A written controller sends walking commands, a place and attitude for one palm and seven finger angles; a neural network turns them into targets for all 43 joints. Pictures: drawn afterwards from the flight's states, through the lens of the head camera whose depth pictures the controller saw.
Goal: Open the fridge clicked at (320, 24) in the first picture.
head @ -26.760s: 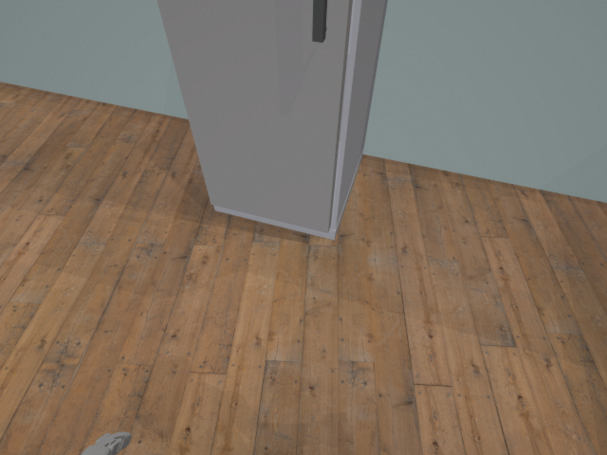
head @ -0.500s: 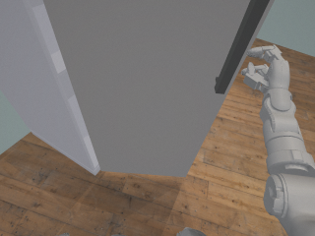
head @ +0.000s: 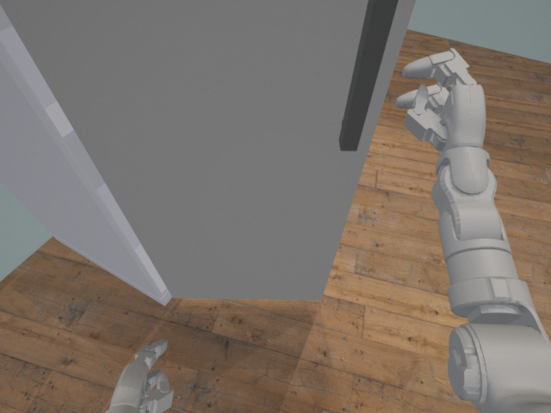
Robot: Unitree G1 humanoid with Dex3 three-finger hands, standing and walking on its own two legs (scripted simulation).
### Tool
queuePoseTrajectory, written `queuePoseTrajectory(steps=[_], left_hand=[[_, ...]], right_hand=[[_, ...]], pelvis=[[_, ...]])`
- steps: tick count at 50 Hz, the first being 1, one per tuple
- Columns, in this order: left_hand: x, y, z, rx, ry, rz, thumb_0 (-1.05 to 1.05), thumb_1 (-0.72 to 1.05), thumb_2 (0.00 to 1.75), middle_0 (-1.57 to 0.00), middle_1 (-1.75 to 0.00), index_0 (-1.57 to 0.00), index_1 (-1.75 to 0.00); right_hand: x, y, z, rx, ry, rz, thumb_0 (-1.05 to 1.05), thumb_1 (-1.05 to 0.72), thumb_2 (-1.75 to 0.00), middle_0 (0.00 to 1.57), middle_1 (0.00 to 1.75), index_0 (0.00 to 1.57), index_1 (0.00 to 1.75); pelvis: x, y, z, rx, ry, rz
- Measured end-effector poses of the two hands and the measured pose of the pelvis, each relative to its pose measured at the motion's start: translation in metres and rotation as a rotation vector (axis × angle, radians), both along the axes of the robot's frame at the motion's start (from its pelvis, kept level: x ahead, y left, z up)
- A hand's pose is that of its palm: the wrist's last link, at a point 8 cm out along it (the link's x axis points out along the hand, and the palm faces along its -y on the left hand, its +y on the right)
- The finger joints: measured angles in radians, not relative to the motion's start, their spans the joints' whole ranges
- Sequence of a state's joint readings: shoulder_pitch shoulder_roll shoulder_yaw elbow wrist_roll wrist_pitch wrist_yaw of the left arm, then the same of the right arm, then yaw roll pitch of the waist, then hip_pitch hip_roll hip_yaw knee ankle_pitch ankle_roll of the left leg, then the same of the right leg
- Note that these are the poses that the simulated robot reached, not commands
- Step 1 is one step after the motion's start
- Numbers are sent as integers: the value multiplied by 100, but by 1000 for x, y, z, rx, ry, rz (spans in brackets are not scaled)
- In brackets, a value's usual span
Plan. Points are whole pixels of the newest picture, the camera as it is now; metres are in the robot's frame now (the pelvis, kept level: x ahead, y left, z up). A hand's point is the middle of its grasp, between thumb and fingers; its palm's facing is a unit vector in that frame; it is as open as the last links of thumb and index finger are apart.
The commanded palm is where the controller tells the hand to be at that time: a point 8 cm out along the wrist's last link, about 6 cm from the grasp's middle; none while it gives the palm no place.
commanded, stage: stop walking and hold the door back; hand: right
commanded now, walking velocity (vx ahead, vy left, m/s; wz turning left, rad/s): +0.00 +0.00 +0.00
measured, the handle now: (370, 31) +0.52 -0.09 +0.28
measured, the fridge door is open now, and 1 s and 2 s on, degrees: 62 61 61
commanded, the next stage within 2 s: loosen the grip on the handle in 0.22 s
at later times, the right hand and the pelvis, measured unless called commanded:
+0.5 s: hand (419, 109) +0.43 -0.15 +0.22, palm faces +0.06 +0.98 -0.17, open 5.9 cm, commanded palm +0.40 -0.17 +0.20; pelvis -0.01 +0.01 +0.00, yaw +1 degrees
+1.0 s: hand (391, 140) +0.43 -0.13 +0.18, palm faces +0.04 +0.98 -0.18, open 14.4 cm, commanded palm +0.40 -0.19 +0.19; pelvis +0.00 +0.03 +0.00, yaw +3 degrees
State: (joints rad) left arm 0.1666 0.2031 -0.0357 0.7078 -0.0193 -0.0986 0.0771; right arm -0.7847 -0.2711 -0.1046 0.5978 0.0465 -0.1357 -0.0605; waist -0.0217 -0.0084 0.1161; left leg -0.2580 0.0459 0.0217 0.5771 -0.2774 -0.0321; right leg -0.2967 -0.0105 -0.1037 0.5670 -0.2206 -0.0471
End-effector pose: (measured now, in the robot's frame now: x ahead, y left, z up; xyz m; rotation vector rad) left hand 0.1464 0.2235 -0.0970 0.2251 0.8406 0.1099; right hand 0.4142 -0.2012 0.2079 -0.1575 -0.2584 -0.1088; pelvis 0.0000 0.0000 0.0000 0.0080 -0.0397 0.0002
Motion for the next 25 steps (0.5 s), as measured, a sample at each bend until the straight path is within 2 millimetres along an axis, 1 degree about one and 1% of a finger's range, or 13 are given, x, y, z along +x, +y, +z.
queuePoseTrajectory(steps=[4, 7, 9, 13, 16, 17, 19, 21, 23, 25], left_hand=[[7, -9, 5, 1, 0, -39, 1, 90, 89, -20, -30, -20, -30], [11, -12, 6, -10, -9, -56, 1, 90, 89, -20, -30, -20, -30], [13, -11, 5, -15, -19, -52, 1, 90, 89, -20, -30, -21, -30], [9, -4, 5, -16, -27, -10, 1, 90, 89, -20, -30, -21, -30], [0, 5, 6, 1, -21, 19, 1, 90, 89, -20, -30, -21, -30], [-4, 8, 6, 2, -20, 29, 1, 90, 89, -20, -30, -21, -30], [-16, 18, 10, 6, -28, 44, 1, 90, 89, -20, -30, -21, -30], [-30, 29, 15, 16, -40, 53, 1, 90, 89, -20, -30, -21, -30], [-46, 41, 18, 30, -40, 57, 1, 90, 89, -20, -30, -21, -30], [-63, 52, 18, 44, -21, 65, 1, 90, 89, -20, -30, -20, -30]], right_hand=[[-7, 7, 11, -1, -72, 50, 2, -89, -90, 45, 141, 46, 140], [-10, 16, 14, -16, -97, 78, 2, -89, -90, 45, 141, 46, 140], [-12, 22, 12, -28, -93, 89, 2, -89, -90, 45, 141, 46, 140], [-11, 30, -2, -37, -16, 93, 2, -89, -90, 45, 141, 46, 140], [-10, 32, -9, -29, 23, 83, 2, -89, -90, 46, 141, 46, 140], [-7, 29, -9, -51, 34, 76, 2, -89, -90, 46, 141, 46, 140], [6, 12, -3, -84, 91, 39, 2, -87, -90, 46, 141, 47, 140], [12, -4, 4, -33, 132, 20, 2, -82, -87, 46, 141, 47, 140], [6, -10, 13, -9, 93, 29, 2, -73, -82, 46, 141, 46, 140], [-4, -6, 20, -31, 28, 62, 2, -60, -76, 45, 141, 46, 140]], pelvis=[[2, -4, 3, 10, 13, 1], [1, -3, 3, 12, 17, 6], [0, -2, 1, 13, 15, 11], [-4, 0, 2, 18, 20, 15], [-7, 2, 2, 15, 21, 17], [-9, 2, 3, 17, 14, 22], [-12, 6, 3, 3, 44, 17], [-13, 10, 4, -7, 72, 10], [-14, 12, 4, -8, 74, 11], [-15, 14, 4, -6, 68, 9]])
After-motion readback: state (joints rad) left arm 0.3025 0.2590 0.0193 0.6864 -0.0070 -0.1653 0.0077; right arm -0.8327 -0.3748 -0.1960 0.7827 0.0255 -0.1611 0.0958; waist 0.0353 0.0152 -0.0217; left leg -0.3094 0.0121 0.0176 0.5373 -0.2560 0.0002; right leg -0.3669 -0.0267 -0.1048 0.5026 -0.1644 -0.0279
